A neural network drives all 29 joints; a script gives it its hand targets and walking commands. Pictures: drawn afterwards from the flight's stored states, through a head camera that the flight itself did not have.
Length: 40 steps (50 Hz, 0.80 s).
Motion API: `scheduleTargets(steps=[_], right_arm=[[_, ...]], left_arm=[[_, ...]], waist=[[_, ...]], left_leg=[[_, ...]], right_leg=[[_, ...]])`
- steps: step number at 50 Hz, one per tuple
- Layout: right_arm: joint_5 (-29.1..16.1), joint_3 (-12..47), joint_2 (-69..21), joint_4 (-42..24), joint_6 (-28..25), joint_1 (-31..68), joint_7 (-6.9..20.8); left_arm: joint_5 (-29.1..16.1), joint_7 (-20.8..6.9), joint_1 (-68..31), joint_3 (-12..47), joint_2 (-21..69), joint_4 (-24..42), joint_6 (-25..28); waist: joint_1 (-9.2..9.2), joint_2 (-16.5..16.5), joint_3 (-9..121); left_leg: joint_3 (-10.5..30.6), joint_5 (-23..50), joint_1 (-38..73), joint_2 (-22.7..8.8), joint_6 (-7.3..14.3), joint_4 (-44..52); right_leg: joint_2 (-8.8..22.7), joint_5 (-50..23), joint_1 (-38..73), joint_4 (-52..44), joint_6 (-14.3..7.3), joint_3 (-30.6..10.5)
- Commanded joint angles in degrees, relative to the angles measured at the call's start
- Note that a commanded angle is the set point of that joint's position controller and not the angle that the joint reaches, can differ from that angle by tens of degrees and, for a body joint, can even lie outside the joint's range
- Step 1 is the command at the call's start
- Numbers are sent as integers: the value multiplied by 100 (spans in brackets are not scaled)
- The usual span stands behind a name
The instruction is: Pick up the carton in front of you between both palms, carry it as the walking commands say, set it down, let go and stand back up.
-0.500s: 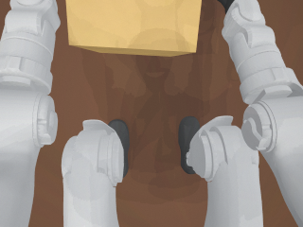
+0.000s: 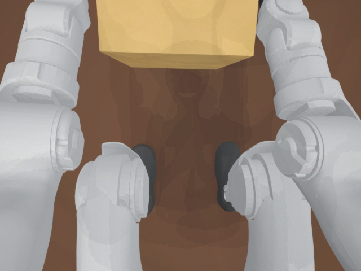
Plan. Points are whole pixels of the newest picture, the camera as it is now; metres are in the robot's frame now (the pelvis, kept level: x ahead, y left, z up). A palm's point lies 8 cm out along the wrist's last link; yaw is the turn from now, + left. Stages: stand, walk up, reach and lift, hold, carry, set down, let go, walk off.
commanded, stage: reach and lift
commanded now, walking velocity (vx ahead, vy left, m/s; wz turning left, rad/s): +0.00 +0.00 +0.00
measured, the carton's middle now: (176, 5) +0.55 +0.04 -0.23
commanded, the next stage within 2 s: none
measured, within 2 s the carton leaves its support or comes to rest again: neither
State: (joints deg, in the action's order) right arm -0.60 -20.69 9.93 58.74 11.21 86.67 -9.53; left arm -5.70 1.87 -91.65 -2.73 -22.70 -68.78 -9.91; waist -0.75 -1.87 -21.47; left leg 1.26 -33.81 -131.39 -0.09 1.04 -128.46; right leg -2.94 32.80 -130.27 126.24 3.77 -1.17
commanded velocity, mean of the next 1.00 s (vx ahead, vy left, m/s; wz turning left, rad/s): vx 0.00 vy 0.00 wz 0.00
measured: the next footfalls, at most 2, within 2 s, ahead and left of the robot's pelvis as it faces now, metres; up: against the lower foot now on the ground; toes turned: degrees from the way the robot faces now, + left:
none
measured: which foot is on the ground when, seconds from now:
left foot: down 0.00-1.00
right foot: down 0.00-1.00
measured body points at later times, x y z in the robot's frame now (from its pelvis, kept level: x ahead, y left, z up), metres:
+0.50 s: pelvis -0.01 -0.01 +0.09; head +0.27 +0.03 +0.44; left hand +0.52 +0.19 +0.02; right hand +0.52 -0.11 +0.01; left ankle +0.10 +0.12 -0.33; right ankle +0.12 -0.14 -0.33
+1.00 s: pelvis +0.02 -0.01 +0.21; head +0.23 +0.02 +0.60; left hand +0.47 +0.19 +0.15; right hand +0.49 -0.11 +0.16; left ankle +0.10 +0.12 -0.33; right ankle +0.12 -0.13 -0.33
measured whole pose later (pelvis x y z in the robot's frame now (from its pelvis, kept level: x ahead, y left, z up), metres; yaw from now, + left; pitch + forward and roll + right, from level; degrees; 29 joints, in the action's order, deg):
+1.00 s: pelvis +0.02 -0.01 +0.21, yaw +5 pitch +38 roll -1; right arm 11.0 -27.6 -6.6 30.9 21.9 46.7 -4.0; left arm 11.0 0.9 -49.8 -22.2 -0.2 -37.1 -23.6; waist -0.7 -0.6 11.7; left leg 3.0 -27.4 -98.6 2.6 -1.1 -87.7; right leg -3.4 28.6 -97.4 87.6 2.3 -3.1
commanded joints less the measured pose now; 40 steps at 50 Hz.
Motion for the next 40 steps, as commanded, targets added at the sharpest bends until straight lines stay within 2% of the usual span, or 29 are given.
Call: scheduleTargets(steps=[1, 2, 3, 4, 5, 6, 8, 9, 10, 11, 12, 13, 14, 15, 17, 18, 20, 21, 22, 23, 26, 28, 29, 30, 32, 34, 35, 37, 40], right_arm=[[-655, 1849, -5840, -1225, 34, 2588, 1718], [-884, 2218, -6189, -1466, 77, 2590, 1712], [-828, 2063, -6279, -1179, 146, 2174, 1684], [-1004, 2213, -6133, -1667, 142, 2756, 1671], [-963, 2378, -6574, -1419, 263, 2464, 1699], [-899, 2306, -6445, -1622, 254, 2371, 1658], [-1046, 2729, -6719, -2191, 355, 2589, 1564], [-643, 2511, -6767, -2236, 444, 2690, 1570], [-534, 2590, -6622, -2228, 546, 2730, 1567], [-606, 2522, -6271, -2348, 523, 2710, 1561], [-453, 2471, -6390, -2803, 503, 2646, 1537], [-487, 2435, -6476, -2715, 492, 2533, 1537], [-93, 2266, -6388, -2438, 549, 2668, 1523], [-84, 2351, -6389, -2447, 566, 2377, 1511], [288, 1935, -6431, -2020, 723, 2152, 1594], [415, 1833, -6532, -1851, 787, 2114, 1617], [680, 1440, -6545, -1497, 895, 2058, 1618], [749, 1401, -6422, -1414, 944, 1842, 1643], [682, 1327, -6525, -1780, 957, 2075, 1677], [673, 1434, -6698, -1689, 906, 2061, 1683], [744, 1330, -6801, -1459, 985, 1781, 1825], [879, 1382, -7056, -1548, 1089, 1752, 1842], [777, 1528, -7003, -1628, 1089, 1585, 1866], [751, 1676, -7121, -1717, 1139, 1497, 1863], [590, 1864, -7266, -1967, 1165, 1617, 1895], [592, 1925, -7273, -1979, 1118, 1199, 1946], [421, 2193, -7208, -2335, 1074, 1578, 1944], [480, 2505, -7460, -2270, 1191, 1027, 1944], [217, 2980, -7765, -2720, 1065, 517, 1976]], left_arm=[[-450, -1611, -2922, 1229, 5896, 2326, -3], [-475, -1536, -2900, 1353, 6198, 2560, -23], [-529, -1439, -2964, 1483, 6170, 2996, -3], [-548, -1419, -2816, 1568, 6199, 2953, -126], [-456, -1373, -2945, 1529, 6312, 3241, -127], [-630, -1380, -3114, 1777, 6512, 3870, -116], [-505, -1343, -3181, 1690, 6433, 3864, -234], [-297, -1292, -2476, 1560, 6851, 3193, -413], [249, -1287, -1365, 1159, 6790, 2511, -631], [-70, -1301, -1786, 1324, 7094, 3116, -595], [6, -1297, -1735, 1241, 7293, 3100, -682], [-39, -1300, -1871, 1379, 7379, 3190, -682], [265, -1345, -1242, 882, 7416, 2450, -763], [201, -1399, -1715, 1168, 7475, 2767, -729], [657, -1472, -1205, 418, 7639, 1846, -923], [675, -1504, -1218, 222, 7769, 2001, -919], [987, -1523, -1378, -56, 7364, 1724, -996], [1204, -1564, -1011, -305, 7075, 1550, -1072], [1203, -1557, -1295, -250, 7241, 1892, -1034], [1072, -1591, -1409, -65, 7552, 1903, -1026], [1296, -1578, -1358, -201, 7433, 1986, -1084], [1335, -1624, -1194, -147, 7542, 2071, -1150], [1322, -1634, -986, -122, 7730, 2201, -1184], [1344, -1630, -1181, -70, 7775, 2207, -1207], [1338, -1628, -659, -13, 7860, 2272, -1279], [1118, -1680, -687, 241, 8059, 2411, -1261], [1138, -1728, -295, 284, 8216, 2303, -1291], [722, -1707, -756, 940, 8132, 3429, -1191], [565, -1664, -167, 1263, 8405, 3297, -1172]], waist=[[74, 444, 7638], [-355, 554, 8568], [-112, 558, 8896], [-176, 963, 9047], [-272, 713, 9514], [24, 753, 9925], [-391, 797, 10657], [17, 624, 10483], [-530, 610, 9948], [-37, 773, 9768], [-229, 557, 10133], [177, 733, 9786], [-18, 431, 9177], [346, 697, 9057], [85, 533, 7860], [263, 274, 7981], [170, 356, 7567], [-175, 346, 7336], [-276, 378, 7655], [159, 462, 7972], [-49, 219, 7849], [42, 346, 8296], [-371, 408, 8702], [-91, 221, 8693], [-340, 291, 8857], [184, 199, 8592], [-267, 793, 9069], [43, 109, 9682], [-73, 255, 9748]], left_leg=[[-255, 2892, 3968, 499, -93, 1198], [-473, 3316, 4368, 573, -64, 1101], [-409, 3390, 4580, 539, -136, 1282], [-325, 3457, 4978, 565, -165, 1312], [-411, 3541, 5288, 608, -103, 1365], [-436, 3724, 5224, 660, -213, 1347], [-584, 3591, 5599, 698, -133, 1329], [-470, 3605, 5607, 718, -105, 1575], [-558, 3448, 5445, 679, -48, 1729], [-458, 2673, 5149, 701, -147, 1824], [-506, 2682, 5027, 802, -128, 2071], [-450, 2580, 4858, 766, -183, 2049], [-435, 2211, 4293, 848, -154, 2220], [-389, 1993, 4324, 781, -169, 2230], [-421, 1029, 3694, 823, -101, 2664], [-414, 801, 3688, 834, -113, 2765], [-363, 459, 3502, 748, -72, 3079], [-490, 397, 3468, 790, -65, 3197], [-535, 582, 3690, 815, -49, 3222], [-481, 673, 3703, 840, -105, 3179], [-402, 481, 4251, 830, -52, 3577], [-447, 937, 4566, 844, -98, 3664], [-592, 1214, 4592, 865, -91, 3679], [-509, 1214, 4805, 825, -82, 3699], [-494, 1417, 5104, 835, -103, 3976], [-391, 1540, 5168, 815, -144, 4071], [-560, 1847, 5336, 842, -238, 3968], [-457, 2257, 5686, 938, -247, 4213], [-419, 2529, 6199, 951, -260, 4327]], right_leg=[[-514, -2534, 3182, -486, -264, 789], [-664, -2790, 3462, -643, -272, 666], [-576, -2811, 3380, -582, -197, 898], [-581, -2703, 3199, -639, -212, 862], [-637, -2642, 3273, -739, -161, 856], [-661, -2925, 3423, -847, -183, 860], [-678, -2769, 3736, -976, -140, 763], [-692, -2520, 3648, -1223, -129, 785], [-675, -2149, 3358, -1460, -86, 616], [-677, -1991, 3286, -1413, -158, 833], [-783, -2078, 3616, -1552, -157, 776], [-735, -2092, 3439, -1619, -141, 835], [-735, -1699, 3492, -1827, -162, 735], [-720, -1679, 3511, -1910, -256, 685], [-697, -905, 3303, -2243, -277, 736], [-743, -791, 3438, -2419, -239, 722], [-716, -577, 3422, -2559, -253, 685], [-711, -347, 3345, -2712, -248, 704], [-680, -435, 3616, -2806, -283, 589], [-812, -622, 3741, -2860, -276, 700], [-731, -483, 3650, -2975, -270, 672], [-767, -762, 3935, -3243, -209, 719], [-765, -979, 4224, -3275, -239, 595], [-776, -1021, 4241, -3401, -209, 612], [-791, -1064, 4487, -3531, -171, 623], [-783, -1314, 4590, -3698, -170, 653], [-673, -1437, 4783, -3798, -193, 558], [-776, -1816, 5278, -3881, -173, 628], [-752, -2155, 5663, -4012, -127, 474]])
